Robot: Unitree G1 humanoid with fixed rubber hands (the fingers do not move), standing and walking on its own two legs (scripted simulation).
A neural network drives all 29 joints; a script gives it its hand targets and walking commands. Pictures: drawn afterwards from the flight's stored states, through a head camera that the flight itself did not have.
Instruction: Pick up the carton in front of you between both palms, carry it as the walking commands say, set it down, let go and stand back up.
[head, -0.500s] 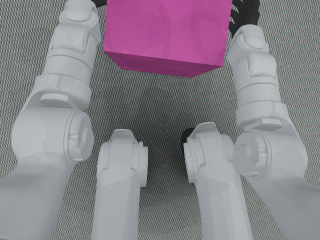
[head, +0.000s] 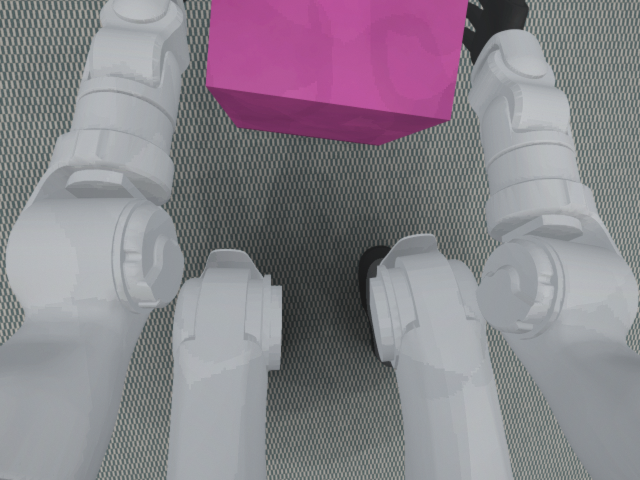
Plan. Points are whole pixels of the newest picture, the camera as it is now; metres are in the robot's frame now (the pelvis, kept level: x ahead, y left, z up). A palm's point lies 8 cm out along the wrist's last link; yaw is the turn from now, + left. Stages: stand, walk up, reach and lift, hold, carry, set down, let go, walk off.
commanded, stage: set down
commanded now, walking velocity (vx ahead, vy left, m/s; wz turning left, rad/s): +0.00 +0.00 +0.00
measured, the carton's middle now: (327, 34) +0.54 -0.03 -0.25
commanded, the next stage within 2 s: let go in 1.64 s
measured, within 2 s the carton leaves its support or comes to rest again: rests again in 0.34 s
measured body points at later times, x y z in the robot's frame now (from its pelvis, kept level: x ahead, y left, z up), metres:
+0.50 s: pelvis +0.00 +0.00 +0.00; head +0.38 +0.02 +0.23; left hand +0.56 +0.17 -0.21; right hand +0.52 -0.20 -0.20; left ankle +0.09 +0.11 -0.34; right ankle +0.12 -0.13 -0.34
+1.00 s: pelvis +0.00 -0.01 +0.06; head +0.34 +0.00 +0.35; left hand +0.59 +0.17 -0.05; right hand +0.54 -0.21 -0.06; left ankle +0.09 +0.10 -0.34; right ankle +0.12 -0.13 -0.34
